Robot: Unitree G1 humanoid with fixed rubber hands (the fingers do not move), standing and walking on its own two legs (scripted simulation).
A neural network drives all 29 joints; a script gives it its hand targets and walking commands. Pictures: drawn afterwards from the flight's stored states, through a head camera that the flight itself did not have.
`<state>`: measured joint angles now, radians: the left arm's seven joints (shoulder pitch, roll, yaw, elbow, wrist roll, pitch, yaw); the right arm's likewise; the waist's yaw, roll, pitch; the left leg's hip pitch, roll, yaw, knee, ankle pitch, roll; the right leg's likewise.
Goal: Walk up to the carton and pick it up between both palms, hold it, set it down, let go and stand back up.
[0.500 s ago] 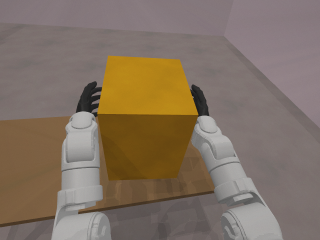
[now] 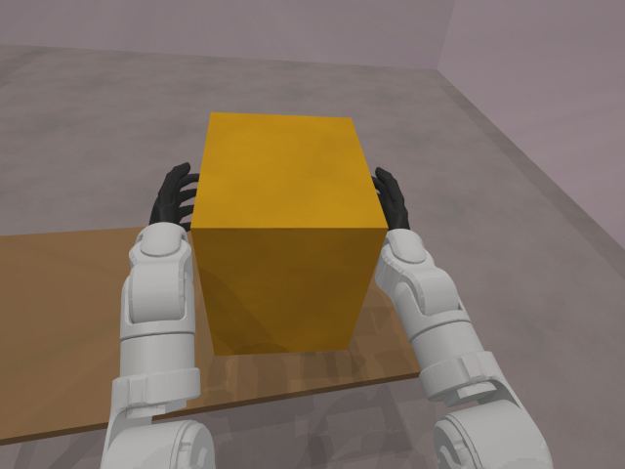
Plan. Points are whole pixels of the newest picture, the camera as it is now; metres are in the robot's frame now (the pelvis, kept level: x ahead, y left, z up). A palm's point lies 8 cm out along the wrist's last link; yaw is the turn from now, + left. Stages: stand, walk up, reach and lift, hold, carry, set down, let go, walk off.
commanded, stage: hold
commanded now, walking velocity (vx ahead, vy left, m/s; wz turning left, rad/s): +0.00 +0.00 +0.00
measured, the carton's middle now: (282, 237) +0.38 +0.02 +0.15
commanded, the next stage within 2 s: none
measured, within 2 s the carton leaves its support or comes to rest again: neither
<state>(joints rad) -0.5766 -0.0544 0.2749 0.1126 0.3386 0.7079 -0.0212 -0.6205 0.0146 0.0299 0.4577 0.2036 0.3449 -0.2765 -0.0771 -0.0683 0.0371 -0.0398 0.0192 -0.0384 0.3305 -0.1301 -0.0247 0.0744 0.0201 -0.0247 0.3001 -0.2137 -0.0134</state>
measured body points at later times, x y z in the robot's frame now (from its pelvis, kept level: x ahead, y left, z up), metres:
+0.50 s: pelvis +0.00 +0.00 +0.00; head -0.05 +0.03 +0.45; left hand +0.37 +0.15 +0.19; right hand +0.36 -0.12 +0.18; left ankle +0.05 +0.13 -0.75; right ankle -0.02 -0.11 -0.75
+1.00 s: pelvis +0.00 +0.00 +0.00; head -0.05 +0.03 +0.45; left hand +0.37 +0.15 +0.18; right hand +0.37 -0.12 +0.18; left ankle +0.05 +0.13 -0.75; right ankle -0.02 -0.11 -0.75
